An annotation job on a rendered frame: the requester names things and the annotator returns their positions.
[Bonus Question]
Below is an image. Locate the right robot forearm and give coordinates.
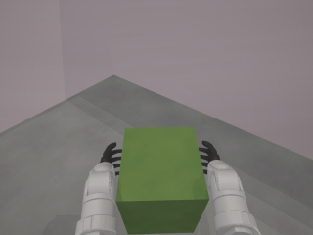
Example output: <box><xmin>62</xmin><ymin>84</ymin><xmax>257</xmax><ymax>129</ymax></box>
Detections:
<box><xmin>207</xmin><ymin>160</ymin><xmax>261</xmax><ymax>235</ymax></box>

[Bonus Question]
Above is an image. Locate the left robot forearm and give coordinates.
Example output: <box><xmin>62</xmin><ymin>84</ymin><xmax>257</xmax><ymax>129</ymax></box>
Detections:
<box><xmin>75</xmin><ymin>162</ymin><xmax>117</xmax><ymax>235</ymax></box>

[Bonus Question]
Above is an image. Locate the left robot hand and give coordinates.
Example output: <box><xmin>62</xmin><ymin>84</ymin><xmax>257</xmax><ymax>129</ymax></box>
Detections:
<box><xmin>100</xmin><ymin>142</ymin><xmax>122</xmax><ymax>175</ymax></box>

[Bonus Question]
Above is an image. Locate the carton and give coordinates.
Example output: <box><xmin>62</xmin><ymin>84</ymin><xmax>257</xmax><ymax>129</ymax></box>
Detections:
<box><xmin>115</xmin><ymin>126</ymin><xmax>209</xmax><ymax>235</ymax></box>

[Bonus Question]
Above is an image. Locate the right robot hand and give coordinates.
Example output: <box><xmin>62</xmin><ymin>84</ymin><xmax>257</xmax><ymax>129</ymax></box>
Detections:
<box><xmin>199</xmin><ymin>140</ymin><xmax>220</xmax><ymax>174</ymax></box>

